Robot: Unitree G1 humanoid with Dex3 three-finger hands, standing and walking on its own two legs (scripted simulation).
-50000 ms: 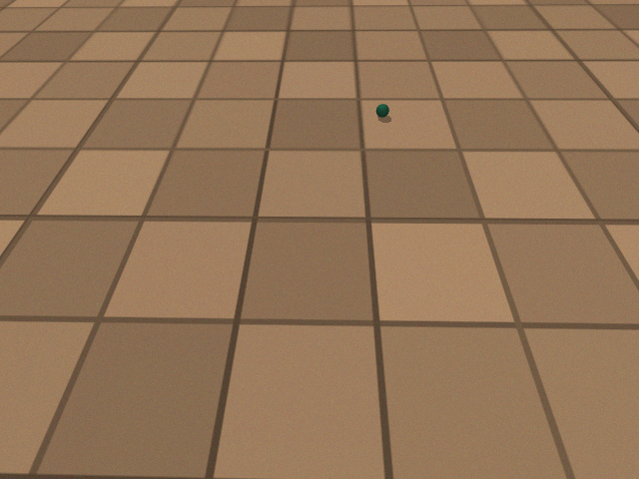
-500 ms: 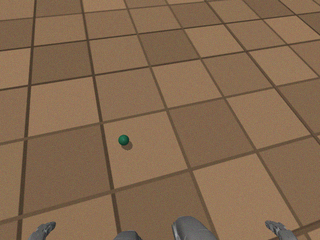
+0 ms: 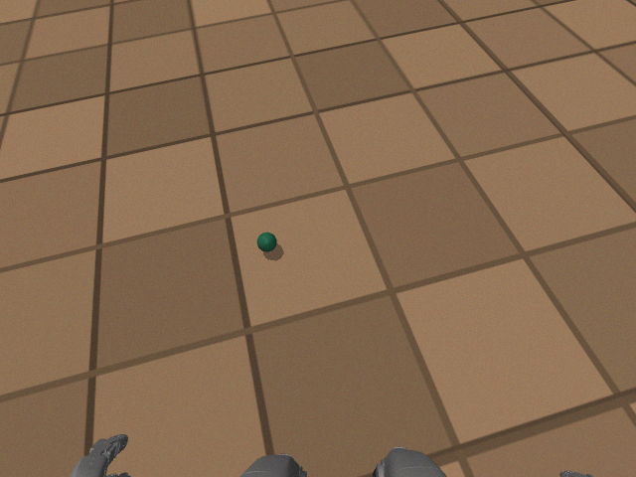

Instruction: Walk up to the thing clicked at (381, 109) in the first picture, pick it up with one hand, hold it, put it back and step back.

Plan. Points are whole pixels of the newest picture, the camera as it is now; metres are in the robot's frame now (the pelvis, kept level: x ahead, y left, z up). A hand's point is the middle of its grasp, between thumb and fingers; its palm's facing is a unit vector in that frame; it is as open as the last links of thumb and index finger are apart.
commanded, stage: step back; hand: left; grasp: from above
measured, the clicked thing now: (267, 242) +0.91 +0.23 -0.72
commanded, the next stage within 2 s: stand in 1.56 s
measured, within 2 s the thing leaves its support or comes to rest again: neither
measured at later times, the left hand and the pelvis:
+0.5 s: hand out of the picture -0.12 +0.24 -0.14, palm faces -0.03 -0.90 -0.43, open 7.4 cm; pelvis -0.18 -0.03 +0.00, yaw -2 degrees
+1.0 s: hand out of the picture -0.17 +0.24 -0.14, palm faces +0.06 -0.92 -0.39, open 7.4 cm; pelvis -0.21 -0.03 +0.00, yaw +3 degrees
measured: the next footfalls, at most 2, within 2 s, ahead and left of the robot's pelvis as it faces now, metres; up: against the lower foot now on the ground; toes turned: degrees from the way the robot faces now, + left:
left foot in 0.06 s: +0.01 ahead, +0.12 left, +0.00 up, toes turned -1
right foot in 0.36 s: -0.14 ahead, -0.13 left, +0.00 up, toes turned +2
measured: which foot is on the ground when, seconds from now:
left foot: up 0.00-0.04, down 0.06-0.38, up 0.40-0.66, down 0.68-0.92, up 0.94-1.00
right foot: down 0.00-0.06, up 0.08-0.34, down 0.36-1.00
